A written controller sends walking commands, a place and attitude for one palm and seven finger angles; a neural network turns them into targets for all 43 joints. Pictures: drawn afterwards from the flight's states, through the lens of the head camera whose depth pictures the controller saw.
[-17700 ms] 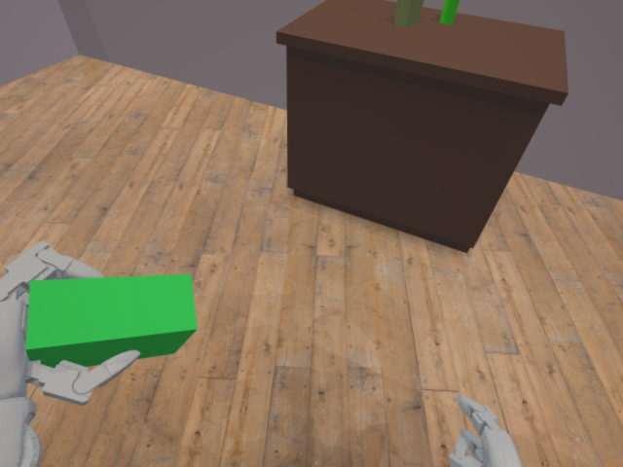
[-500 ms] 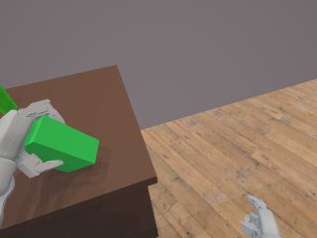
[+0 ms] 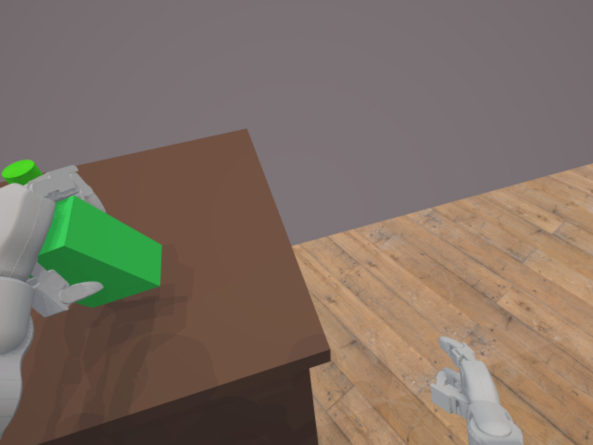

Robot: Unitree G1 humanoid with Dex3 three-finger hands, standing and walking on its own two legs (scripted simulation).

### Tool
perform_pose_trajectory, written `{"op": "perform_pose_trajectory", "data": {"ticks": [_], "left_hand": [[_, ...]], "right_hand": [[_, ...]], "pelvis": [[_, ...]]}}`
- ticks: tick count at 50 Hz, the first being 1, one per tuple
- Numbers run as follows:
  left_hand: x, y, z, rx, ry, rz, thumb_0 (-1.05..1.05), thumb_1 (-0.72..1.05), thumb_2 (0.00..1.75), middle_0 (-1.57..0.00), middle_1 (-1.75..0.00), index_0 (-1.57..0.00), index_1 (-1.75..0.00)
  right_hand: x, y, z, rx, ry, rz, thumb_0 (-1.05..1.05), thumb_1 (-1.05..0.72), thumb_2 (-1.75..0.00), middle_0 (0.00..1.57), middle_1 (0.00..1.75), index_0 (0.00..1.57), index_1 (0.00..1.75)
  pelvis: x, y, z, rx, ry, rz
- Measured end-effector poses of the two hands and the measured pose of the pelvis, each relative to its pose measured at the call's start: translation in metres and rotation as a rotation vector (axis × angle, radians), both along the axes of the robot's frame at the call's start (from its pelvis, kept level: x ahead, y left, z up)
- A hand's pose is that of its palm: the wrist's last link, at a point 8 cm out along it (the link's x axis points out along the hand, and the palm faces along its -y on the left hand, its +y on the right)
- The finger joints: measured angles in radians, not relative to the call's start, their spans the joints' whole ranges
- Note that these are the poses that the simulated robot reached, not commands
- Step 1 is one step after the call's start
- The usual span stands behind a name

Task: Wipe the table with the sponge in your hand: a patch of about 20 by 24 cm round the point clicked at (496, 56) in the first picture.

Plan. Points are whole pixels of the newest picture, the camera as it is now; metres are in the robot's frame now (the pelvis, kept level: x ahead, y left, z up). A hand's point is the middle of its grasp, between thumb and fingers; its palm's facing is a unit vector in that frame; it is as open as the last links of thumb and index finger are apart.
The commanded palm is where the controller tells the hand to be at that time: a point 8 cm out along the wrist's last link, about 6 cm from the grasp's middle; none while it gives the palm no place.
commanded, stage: turn the palm down, sponge in hand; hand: left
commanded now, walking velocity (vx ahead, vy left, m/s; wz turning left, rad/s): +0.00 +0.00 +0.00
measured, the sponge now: (100, 265) +0.25 +0.28 +0.16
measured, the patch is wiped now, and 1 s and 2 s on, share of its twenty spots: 0.00 0.00 0.00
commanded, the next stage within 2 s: move the sponge above the wiping area in 0.90 s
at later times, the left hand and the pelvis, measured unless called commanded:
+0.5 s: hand out of the picture +0.21 +0.32 +0.24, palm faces +0.34 -0.06 -0.94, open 10.0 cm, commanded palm +0.15 +0.29 +0.27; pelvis -0.03 +0.00 +0.01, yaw +0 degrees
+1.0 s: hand (67, 270) +0.21 +0.27 +0.20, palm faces +0.23 -0.12 -0.97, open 10.0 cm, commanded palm +0.16 +0.26 +0.27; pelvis -0.03 -0.02 +0.00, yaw +0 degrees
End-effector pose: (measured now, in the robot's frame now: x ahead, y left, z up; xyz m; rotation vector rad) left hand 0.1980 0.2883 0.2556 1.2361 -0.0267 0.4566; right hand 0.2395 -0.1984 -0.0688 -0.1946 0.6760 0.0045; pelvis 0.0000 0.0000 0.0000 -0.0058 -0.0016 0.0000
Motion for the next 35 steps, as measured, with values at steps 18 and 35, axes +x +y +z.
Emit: {"op": "perform_pose_trajectory", "data": {"ticks": [18,35], "left_hand": [[-0.015,-0.012,0.007,0.197,0.112,-0.036,-0.01,-0.5,1.03,-0.75,-1.33,-0.76,-1.33],[-0.028,-0.034,-0.036,0.145,0.238,-0.031,-0.01,-0.5,1.03,-0.75,-1.33,-0.76,-1.32]], "right_hand": [[-0.003,0.037,0.009,0.021,-0.037,0.089,0.01,-0.9,-0.9,0.2,0.3,0.2,0.3],[-0.016,0.008,0.004,-0.006,-0.048,0.076,0.01,-0.9,-0.9,0.2,0.3,0.2,0.3]], "pelvis": [[-0.028,0.011,0.004,0.003,-0.054,0.0],[-0.039,-0.004,0.003,0.013,-0.077,0.005]]}}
